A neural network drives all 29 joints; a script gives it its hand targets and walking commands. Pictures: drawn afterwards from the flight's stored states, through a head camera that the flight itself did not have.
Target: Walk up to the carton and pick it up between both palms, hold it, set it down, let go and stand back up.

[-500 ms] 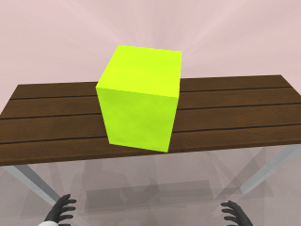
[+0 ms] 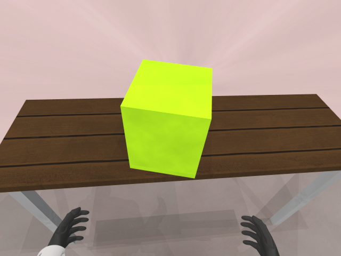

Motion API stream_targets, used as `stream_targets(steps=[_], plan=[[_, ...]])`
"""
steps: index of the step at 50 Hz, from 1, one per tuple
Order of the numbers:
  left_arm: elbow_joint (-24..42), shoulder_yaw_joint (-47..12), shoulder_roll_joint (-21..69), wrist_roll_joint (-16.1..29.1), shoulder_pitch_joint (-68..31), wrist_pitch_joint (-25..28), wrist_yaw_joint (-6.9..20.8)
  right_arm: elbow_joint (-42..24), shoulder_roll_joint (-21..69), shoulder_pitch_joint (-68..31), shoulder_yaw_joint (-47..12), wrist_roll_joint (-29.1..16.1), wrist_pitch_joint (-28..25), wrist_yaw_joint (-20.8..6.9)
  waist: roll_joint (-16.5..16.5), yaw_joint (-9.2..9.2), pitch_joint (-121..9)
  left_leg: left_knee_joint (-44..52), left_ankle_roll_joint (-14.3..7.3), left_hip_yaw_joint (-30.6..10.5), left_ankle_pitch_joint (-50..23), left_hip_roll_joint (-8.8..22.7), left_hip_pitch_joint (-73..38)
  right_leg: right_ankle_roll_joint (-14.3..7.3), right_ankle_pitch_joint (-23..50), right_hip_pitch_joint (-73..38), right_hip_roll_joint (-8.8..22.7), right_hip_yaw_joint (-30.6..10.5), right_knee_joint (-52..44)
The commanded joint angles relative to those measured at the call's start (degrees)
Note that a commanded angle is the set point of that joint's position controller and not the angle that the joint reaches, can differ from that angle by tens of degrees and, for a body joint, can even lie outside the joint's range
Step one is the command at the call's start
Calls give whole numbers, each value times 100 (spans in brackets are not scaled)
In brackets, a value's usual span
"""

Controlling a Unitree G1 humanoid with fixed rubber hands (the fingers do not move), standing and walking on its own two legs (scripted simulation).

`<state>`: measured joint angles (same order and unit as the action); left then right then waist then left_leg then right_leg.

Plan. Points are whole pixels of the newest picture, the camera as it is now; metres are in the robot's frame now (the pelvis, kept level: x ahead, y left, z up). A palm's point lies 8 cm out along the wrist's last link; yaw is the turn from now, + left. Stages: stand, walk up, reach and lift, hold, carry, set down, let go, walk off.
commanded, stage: reach and lift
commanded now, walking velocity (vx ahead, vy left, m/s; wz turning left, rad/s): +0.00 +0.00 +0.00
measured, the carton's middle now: (169, 120) +0.48 +0.01 +0.05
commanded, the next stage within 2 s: none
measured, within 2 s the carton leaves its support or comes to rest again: neither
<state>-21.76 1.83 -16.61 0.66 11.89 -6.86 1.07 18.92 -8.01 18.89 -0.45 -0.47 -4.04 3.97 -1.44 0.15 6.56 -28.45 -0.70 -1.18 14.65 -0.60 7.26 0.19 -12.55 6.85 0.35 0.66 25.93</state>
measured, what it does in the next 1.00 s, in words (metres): stands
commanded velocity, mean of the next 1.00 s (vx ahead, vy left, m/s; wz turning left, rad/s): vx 0.00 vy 0.00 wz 0.00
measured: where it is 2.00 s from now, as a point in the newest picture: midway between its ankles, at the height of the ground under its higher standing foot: outside the picture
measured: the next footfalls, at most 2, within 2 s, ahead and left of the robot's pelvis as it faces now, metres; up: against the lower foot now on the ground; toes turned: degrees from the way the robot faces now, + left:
none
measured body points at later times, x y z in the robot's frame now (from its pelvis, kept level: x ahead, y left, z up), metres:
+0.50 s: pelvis +0.02 +0.00 +0.00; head +0.03 +0.02 +0.45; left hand +0.22 +0.24 -0.01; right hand +0.19 -0.18 +0.02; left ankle +0.02 +0.11 -0.74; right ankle +0.03 -0.13 -0.74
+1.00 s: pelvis +0.02 +0.00 +0.00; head +0.04 +0.02 +0.45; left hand +0.27 +0.23 +0.03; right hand +0.25 -0.17 +0.05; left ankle +0.02 +0.11 -0.74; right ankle +0.03 -0.13 -0.74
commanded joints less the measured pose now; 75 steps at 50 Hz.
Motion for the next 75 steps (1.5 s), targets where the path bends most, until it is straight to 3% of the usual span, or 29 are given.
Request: stream_targets(steps=[1,3,4,5,7,10,11,14,16,18,22,23,28,31,40,43,47,51,52,55,59,60,61,65,66,69,72,73,75], plan=[[2670,126,-1257,1215,-284,563,23,-2372,64,-103,151,-599,-281,220,345,-152,-1213,1213,189,648,-918,57,151,-36,560,-932,-1,-233,-743],[2755,118,-1252,1342,-188,623,70,-2876,277,-40,-12,-660,-229,298,-47,-245,-1053,1228,118,639,-775,24,24,10,362,-726,43,-287,-944],[2707,49,-1227,1396,-120,640,112,-2660,248,114,27,-654,-149,318,86,-76,-898,1238,134,558,-819,68,-2,-2,486,-744,51,-277,-923],[2520,188,-1301,1360,-25,657,121,-2669,328,210,-69,-672,-115,336,9,-242,-885,1179,105,646,-728,5,-56,1,414,-599,150,-347,-1006],[2843,148,-1215,1382,71,697,189,-2795,380,429,-73,-738,-39,426,186,-150,-975,1193,122,568,-876,84,-41,-51,575,-739,111,-312,-907],[3053,351,-1388,1362,170,917,235,-3098,423,518,-265,-759,-113,491,100,-319,-1234,1026,141,574,-1495,28,-275,-4,851,-760,132,-364,-961],[3132,260,-1220,1391,306,927,252,-3282,291,659,-167,-719,-129,528,98,-125,-1078,1008,231,549,-1494,43,-254,-32,887,-685,72,-346,-945],[3339,271,-1261,1460,372,1076,285,-3665,419,753,-271,-881,-296,574,350,-308,-1495,865,326,522,-1875,42,-285,-69,1235,-821,42,-323,-793],[3561,259,-1291,1473,618,1123,309,-3943,448,951,-262,-913,-410,563,148,-324,-1404,812,274,404,-2212,104,-371,-1,1622,-799,15,-315,-729],[3286,191,-1293,1485,492,1171,377,-3674,342,782,-192,-936,-367,636,268,-173,-1198,722,349,326,-2174,86,-415,-68,1431,-698,2,-301,-740],[3812,155,-1276,1580,407,1208,362,-4264,576,840,-398,-1006,-394,709,375,-392,-1148,821,315,328,-1916,137,-371,-121,1096,-648,15,-288,-808],[3912,89,-1317,1687,321,1257,355,-4643,582,769,-387,-1031,-410,725,219,-343,-1307,758,264,293,-1869,176,-275,-107,1116,-679,-39,-259,-704],[3953,-2,-1388,1828,-270,1098,348,-4402,443,395,-251,-1057,122,732,636,-224,-996,1095,225,272,-807,253,324,-229,325,-716,-4,-359,-706],[3936,132,-1464,1803,-362,910,290,-4776,484,154,-288,-1060,314,771,543,-417,-1263,1087,168,311,-841,270,303,-223,497,-873,-5,-430,-674],[4399,86,-1561,2092,-1420,526,155,-5210,335,-740,-37,-923,910,854,539,-274,-1429,1205,112,336,-255,273,722,-197,187,-845,43,-522,-591],[4523,118,-1420,2112,-1586,336,96,-4885,409,-873,-67,-986,1130,876,792,-214,-1510,1190,135,276,-580,315,682,-179,515,-872,45,-459,-534],[4394,290,-1493,1982,-1994,-29,189,-4862,74,-1363,43,-1011,1392,934,457,-109,-1624,1086,159,299,-922,219,226,-113,802,-825,22,-460,-630],[4393,489,-1548,1960,-2241,-462,212,-4729,98,-1576,36,-1243,1653,1020,669,-148,-1705,1086,221,404,-1383,195,320,-123,1265,-1126,14,-447,-568],[4505,516,-1636,1972,-2450,-567,241,-4838,-12,-1674,84,-1235,1705,1066,527,-19,-1901,969,207,381,-1477,130,101,-85,1414,-1014,35,-478,-557],[4548,588,-1564,1874,-2980,-879,231,-4802,-154,-2368,163,-1306,1843,1071,849,-55,-1984,996,279,349,-1678,149,46,-149,1445,-1069,-46,-412,-624],[4387,723,-1483,1766,-3146,-1235,254,-4731,-306,-2492,273,-1264,1958,1100,551,109,-2046,858,267,337,-2194,66,-161,-88,2024,-1183,-40,-350,-566],[4511,839,-1495,1680,-3291,-1289,270,-4764,-377,-2629,210,-1366,2011,1144,729,24,-2041,852,280,367,-2262,35,-245,-77,2077,-1161,-39,-368,-561],[4295,816,-1584,1824,-3579,-1306,295,-4795,-303,-3026,249,-1309,2010,1174,410,93,-2197,821,245,415,-2022,4,-71,-6,2090,-1328,-9,-417,-555],[4278,905,-1610,1640,-3779,-1588,249,-4473,-468,-3349,161,-1363,2140,1133,784,-16,-2243,750,358,360,-2734,72,-209,-31,2404,-1200,-52,-412,-456],[4549,838,-1544,1611,-3910,-1611,240,-4557,-487,-3329,248,-1409,2194,1172,781,176,-2377,767,391,315,-2883,90,-418,-19,2511,-1226,-79,-371,-549],[3947,932,-1695,1682,-4466,-1654,298,-4204,-359,-3714,272,-1248,2305,1214,439,193,-2318,715,273,401,-2416,82,-192,44,2390,-1265,-27,-423,-507],[4027,920,-1732,1636,-5052,-1775,210,-4012,-509,-4388,610,-1365,2463,1236,732,247,-2329,892,278,356,-1961,124,18,-34,1966,-1277,-46,-437,-495],[3361,977,-1634,1477,-5119,-1873,243,-3422,-479,-4446,561,-1306,2532,1214,723,235,-2069,861,262,324,-1765,108,112,-64,1696,-1203,-76,-429,-530],[3166,873,-1649,1578,-5458,-1827,293,-3260,-414,-4715,583,-1204,2635,1213,542,347,-2117,924,217,278,-1560,167,177,-76,1473,-1244,-99,-435,-568]])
